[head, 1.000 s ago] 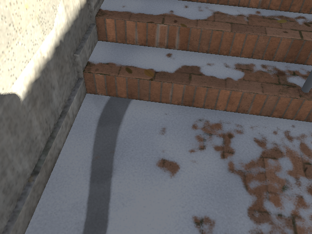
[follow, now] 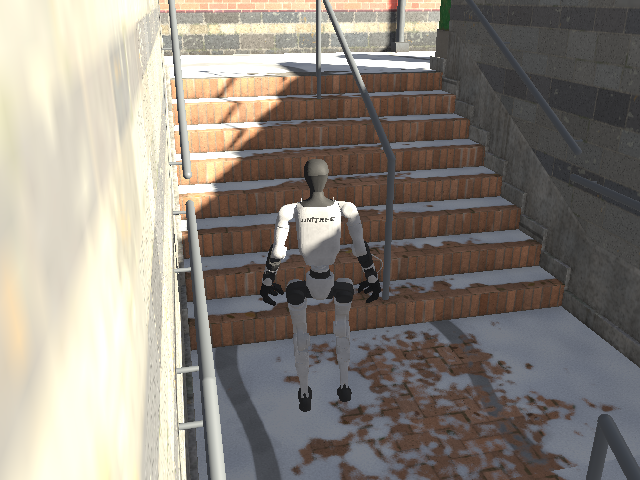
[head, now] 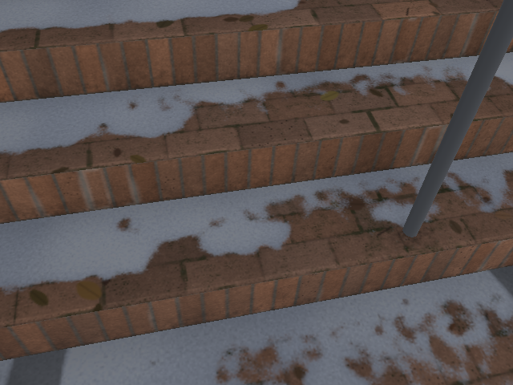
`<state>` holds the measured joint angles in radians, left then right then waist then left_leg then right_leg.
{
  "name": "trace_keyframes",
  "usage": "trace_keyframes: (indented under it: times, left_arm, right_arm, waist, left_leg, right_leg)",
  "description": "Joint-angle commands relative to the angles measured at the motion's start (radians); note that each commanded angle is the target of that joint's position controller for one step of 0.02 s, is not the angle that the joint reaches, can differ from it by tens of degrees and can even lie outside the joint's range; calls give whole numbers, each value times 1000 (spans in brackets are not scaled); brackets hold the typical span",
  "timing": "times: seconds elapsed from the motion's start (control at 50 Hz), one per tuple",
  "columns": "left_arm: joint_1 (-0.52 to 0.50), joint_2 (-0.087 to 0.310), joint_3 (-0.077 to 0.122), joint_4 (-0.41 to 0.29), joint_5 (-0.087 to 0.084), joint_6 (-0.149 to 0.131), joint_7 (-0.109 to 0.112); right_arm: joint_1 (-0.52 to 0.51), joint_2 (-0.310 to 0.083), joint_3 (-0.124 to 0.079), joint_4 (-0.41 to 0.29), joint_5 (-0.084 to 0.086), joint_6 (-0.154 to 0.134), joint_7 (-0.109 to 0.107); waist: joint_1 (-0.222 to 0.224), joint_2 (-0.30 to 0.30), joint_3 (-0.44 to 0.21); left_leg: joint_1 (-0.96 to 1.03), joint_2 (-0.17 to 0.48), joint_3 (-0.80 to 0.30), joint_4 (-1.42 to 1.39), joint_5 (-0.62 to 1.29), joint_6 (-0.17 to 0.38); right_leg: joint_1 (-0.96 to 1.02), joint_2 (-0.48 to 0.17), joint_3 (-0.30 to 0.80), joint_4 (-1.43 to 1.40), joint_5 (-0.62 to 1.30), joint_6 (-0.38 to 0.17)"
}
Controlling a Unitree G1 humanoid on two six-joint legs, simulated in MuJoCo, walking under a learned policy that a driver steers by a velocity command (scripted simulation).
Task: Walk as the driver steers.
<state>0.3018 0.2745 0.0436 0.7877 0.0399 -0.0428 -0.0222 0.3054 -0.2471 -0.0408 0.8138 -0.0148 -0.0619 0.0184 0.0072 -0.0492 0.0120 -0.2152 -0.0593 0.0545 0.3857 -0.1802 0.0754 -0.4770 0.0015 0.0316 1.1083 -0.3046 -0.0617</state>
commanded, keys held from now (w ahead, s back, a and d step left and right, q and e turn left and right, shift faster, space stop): w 0.30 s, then w+q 0.70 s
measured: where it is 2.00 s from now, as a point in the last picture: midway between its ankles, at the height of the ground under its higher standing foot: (171, 149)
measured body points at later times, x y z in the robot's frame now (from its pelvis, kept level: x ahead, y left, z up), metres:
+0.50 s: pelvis +0.28 -0.05 +0.00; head +0.30 -0.06 +0.45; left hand +0.37 +0.21 -0.11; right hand +0.34 -0.31 -0.14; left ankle +0.21 +0.09 -0.66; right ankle +0.31 -0.12 -0.74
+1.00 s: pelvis +0.51 +0.02 -0.01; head +0.52 +0.04 +0.44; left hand +0.57 +0.28 -0.13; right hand +0.64 -0.22 -0.14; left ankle +0.50 +0.07 -0.74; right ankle +0.50 -0.12 -0.54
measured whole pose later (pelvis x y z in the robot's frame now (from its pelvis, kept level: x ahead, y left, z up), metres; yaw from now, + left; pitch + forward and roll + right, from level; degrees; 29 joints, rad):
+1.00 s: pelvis +0.51 +0.02 -0.01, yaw +21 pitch +2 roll +0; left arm 0.17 0.19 0.02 0.77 0.05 -0.06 0.00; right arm 0.32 -0.23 -0.05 0.93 -0.02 -0.02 -0.01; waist -0.01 -0.03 -0.02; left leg -0.30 -0.12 0.03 0.55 -0.28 0.13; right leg -0.70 -0.06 0.00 1.72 -0.33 0.00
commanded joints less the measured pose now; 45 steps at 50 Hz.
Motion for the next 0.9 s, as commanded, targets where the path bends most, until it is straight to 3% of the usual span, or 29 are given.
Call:
trace_keyframes:
  times: [0.02,0.06,0.12,0.2,0.26,0.28,0.3,0.32,0.34,0.36,0.38,0.4,0.42,0.44,0.48,0.56,0.64,0.66,0.72,0.74,0.78,0.8,0.82,0.84,0.86,0.88,0.9]
  left_arm:
    - [30,50,11,-39,7,7,-10]
    - [-66,44,7,-63,3,3,-11]
    - [-191,22,-5,-94,-4,-5,-18]
    - [-295,39,-4,-111,-14,-13,-19]
    - [-291,51,2,-113,-2,-15,-10]
    - [-240,59,7,-96,1,-19,-3]
    - [-134,65,15,-64,3,-29,9]
    - [15,95,27,-14,19,-41,26]
    - [174,193,50,3,42,-47,42]
    - [176,248,65,10,27,-40,33]
    - [85,164,45,5,-6,-31,29]
    - [1,102,26,-5,-13,-34,25]
    - [-30,69,16,-1,-10,-41,22]
    - [-36,49,9,9,-14,-48,25]
    - [-21,47,6,32,-12,-63,28]
    - [11,62,16,68,-21,-90,29]
    - [19,51,11,98,-23,-88,33]
    - [44,61,15,109,-17,-89,35]
    - [81,55,12,129,-17,-75,46]
    - [93,63,12,130,-8,-72,48]
    - [57,72,12,115,2,-59,59]
    - [18,86,17,93,-5,-52,57]
    - [-28,115,25,71,-16,-42,56]
    - [-102,131,30,47,-44,-36,46]
    - [-150,45,14,15,-41,-43,39]
    - [-5,-45,-12,-24,-19,-50,36]
    - [8,-22,-13,-28,-7,-49,32]
  right_arm:
    - [36,-118,-25,-22,11,-28,5]
    - [65,-118,-26,-3,13,-29,2]
    - [110,-108,-25,31,16,-38,4]
    - [139,-142,-36,57,8,-46,-5]
    - [133,-142,-34,77,2,-46,-20]
    - [123,-148,-34,82,0,-44,-22]
    - [108,-147,-29,92,3,-41,-28]
    - [125,-129,-19,95,6,-41,-30]
    - [149,-74,2,54,27,-42,-27]
    - [241,-52,-1,64,42,-33,-26]
    - [168,-128,-21,83,11,-19,-31]
    - [115,-112,-20,77,8,-18,-16]
    - [83,-86,-15,78,8,-13,-9]
    - [75,-72,-14,85,-6,-1,-7]
    - [81,-52,-12,94,-11,19,2]
    - [-46,-40,-10,58,-22,32,12]
    - [-201,-15,3,4,-20,22,26]
    - [-167,9,12,20,-22,33,19]
    - [-236,-10,13,-6,-22,38,20]
    - [-229,-16,9,-11,-27,40,13]
    - [-164,-21,3,0,-31,38,-5]
    - [-99,-31,-5,13,-37,33,-9]
    - [18,-37,-15,46,-33,21,-15]
    - [150,-50,-30,86,-33,6,-21]
    - [164,-166,-61,107,-41,-3,-29]
    - [146,-268,-75,87,-16,7,-20]
    - [137,-282,-94,72,6,29,-26]
  waist:
    - [23,128,19]
    - [2,119,57]
    - [-30,128,65]
    - [-60,111,74]
    - [-43,106,58]
    - [-16,112,31]
    - [40,85,-17]
    - [92,60,-122]
    - [133,-76,-270]
    - [89,-242,-349]
    - [54,-50,-217]
    - [28,-13,-107]
    - [13,6,-56]
    - [-1,-15,-20]
    - [-21,-33,-20]
    - [-17,-15,-4]
    - [-3,-14,37]
    - [-12,-59,10]
    - [6,-22,46]
    - [2,-39,27]
    - [-35,-45,-22]
    - [-76,-30,-67]
    - [-122,-39,-131]
    - [-211,3,-167]
    - [-198,174,-83]
    - [-49,219,-125]
    - [-78,173,-244]
  left_leg:
    - [74,259,-255,-251,150,163]
    - [81,251,-215,-272,199,157]
    - [77,201,-134,-284,230,122]
    - [139,232,-129,-266,304,109]
    - [237,269,-128,-177,473,96]
    - [250,265,-116,-96,614,83]
    - [244,248,-102,39,741,63]
    - [149,204,-84,230,684,47]
    - [-100,123,-32,554,329,26]
    - [-345,-43,-46,832,-352,15]
    - [-385,49,-140,860,-274,35]
    - [-377,85,-127,817,-189,33]
    - [-352,117,-122,768,-138,27]
    - [-327,130,-115,743,-113,16]
    - [-287,130,-100,744,-83,-9]
    - [-409,151,-73,707,23,-31]
    - [-394,141,-31,480,148,-43]
    - [-360,136,4,503,137,-40]
    - [-338,129,30,398,116,-11]
    - [-359,115,55,444,41,19]
    - [-278,64,85,431,-82,64]
    - [-187,24,97,391,-103,84]
    - [-55,-11,103,295,-65,98]
    - [147,-26,94,103,95,111]
    - [293,146,-180,21,279,146]
    - [394,367,-559,82,954,263]
    - [380,427,-625,-52,512,382]
  right_leg:
    - [-153,-64,-6,-49,82,23]
    - [-212,-93,-29,-138,160,43]
    - [-156,-88,-64,-340,303,52]
    - [-77,-69,-80,-494,350,31]
    - [-29,-37,-88,-553,228,-4]
    - [46,-9,-103,-576,185,-20]
    - [171,22,-115,-638,193,-39]
    - [398,-9,-76,-644,181,-69]
    - [686,-278,239,-672,83,-137]
    - [793,-475,655,-821,68,-244]
    - [657,-403,545,-836,-12,-189]
    - [524,-358,383,-865,12,-161]
    - [443,-314,278,-907,80,-126]
    - [391,-281,194,-927,177,-100]
    - [347,-251,79,-939,369,-83]
    - [385,-242,-51,-972,463,-87]
    - [361,-206,-170,-975,518,-74]
    - [385,-222,-193,-937,545,-82]
    - [418,-249,-220,-891,621,-79]
    - [489,-289,-200,-851,765,-89]
    - [537,-289,-252,-702,1093,-75]
    - [519,-290,-261,-555,1260,-73]
    - [476,-278,-266,-367,1250,-65]
    - [341,-222,-283,-116,1022,-30]
    - [-7,-86,-253,242,126,24]
    - [-252,3,-101,518,-161,63]
    - [-291,-14,-18,571,-85,68]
